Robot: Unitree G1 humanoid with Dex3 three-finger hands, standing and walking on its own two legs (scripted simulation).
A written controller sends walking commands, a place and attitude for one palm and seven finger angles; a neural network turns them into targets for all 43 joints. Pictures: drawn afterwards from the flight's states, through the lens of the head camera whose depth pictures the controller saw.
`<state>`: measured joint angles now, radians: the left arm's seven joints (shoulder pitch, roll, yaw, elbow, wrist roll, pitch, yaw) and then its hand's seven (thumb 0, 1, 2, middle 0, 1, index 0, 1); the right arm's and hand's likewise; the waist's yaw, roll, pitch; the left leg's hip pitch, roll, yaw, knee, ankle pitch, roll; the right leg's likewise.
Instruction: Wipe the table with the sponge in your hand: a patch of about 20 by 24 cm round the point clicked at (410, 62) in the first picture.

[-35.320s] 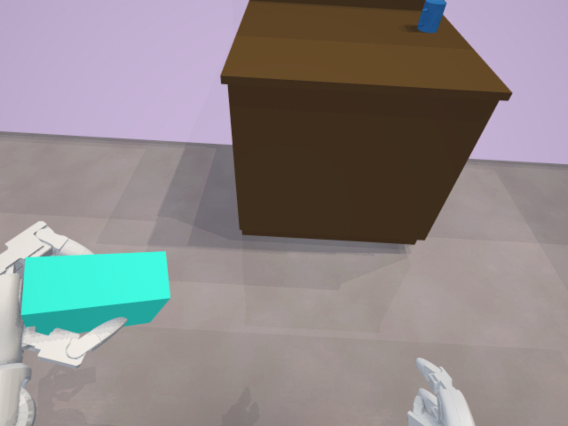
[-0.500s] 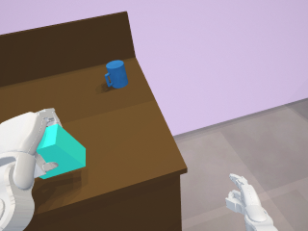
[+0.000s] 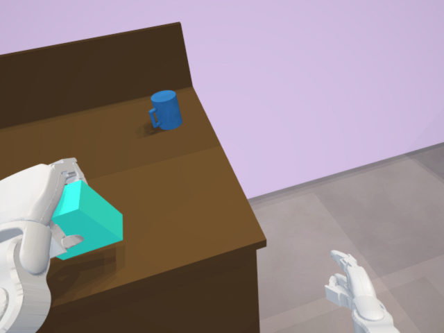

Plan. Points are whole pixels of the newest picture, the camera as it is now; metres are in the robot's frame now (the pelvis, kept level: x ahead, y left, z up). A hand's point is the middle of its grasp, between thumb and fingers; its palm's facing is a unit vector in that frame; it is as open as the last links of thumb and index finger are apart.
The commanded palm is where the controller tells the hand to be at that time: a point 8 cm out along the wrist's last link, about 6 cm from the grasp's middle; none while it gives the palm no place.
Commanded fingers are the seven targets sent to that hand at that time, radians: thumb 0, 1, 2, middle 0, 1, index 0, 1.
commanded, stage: step back with the hand held close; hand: left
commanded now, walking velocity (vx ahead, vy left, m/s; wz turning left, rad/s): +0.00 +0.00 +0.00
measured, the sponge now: (79, 227) +0.21 +0.29 +0.14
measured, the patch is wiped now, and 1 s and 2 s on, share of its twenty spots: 1.00 1.00 1.00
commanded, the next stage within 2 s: stop stepping back and stand still in 1.22 s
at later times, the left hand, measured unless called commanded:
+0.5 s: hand (61, 195) +0.20 +0.25 +0.23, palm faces +0.39 -0.78 -0.48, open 9.5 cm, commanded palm +0.14 +0.31 +0.24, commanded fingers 0.00 0.10 1.30 -1.20 -1.60 -1.20 -1.60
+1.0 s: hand out of the picture +0.07 +0.32 +0.25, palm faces +0.60 -0.73 -0.34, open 9.5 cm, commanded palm +0.02 +0.34 +0.24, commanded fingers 0.00 0.10 1.30 -1.20 -1.60 -1.20 -1.60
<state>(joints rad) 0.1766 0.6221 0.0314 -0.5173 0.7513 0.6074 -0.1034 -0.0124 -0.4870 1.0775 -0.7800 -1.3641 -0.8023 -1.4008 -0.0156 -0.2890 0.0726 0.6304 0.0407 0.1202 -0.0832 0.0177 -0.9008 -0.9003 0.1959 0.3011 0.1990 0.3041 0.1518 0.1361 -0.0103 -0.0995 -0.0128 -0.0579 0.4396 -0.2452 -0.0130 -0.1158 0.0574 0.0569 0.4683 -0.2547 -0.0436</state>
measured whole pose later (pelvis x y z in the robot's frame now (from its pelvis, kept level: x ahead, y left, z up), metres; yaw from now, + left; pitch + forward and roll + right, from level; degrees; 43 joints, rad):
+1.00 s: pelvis -0.11 +0.05 -0.01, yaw +4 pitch +4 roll -3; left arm 0.32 0.44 0.48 -0.59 -0.05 -0.16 0.16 -0.02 -0.50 1.07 -0.79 -1.38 -0.82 -1.41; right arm 0.22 -0.18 0.01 0.60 0.01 0.00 -0.08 0.02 -0.90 -0.90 0.20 0.30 0.20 0.30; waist 0.01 0.04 -0.14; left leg -0.54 0.00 -0.01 0.56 -0.11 0.04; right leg -0.21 0.07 0.00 0.64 -0.42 -0.03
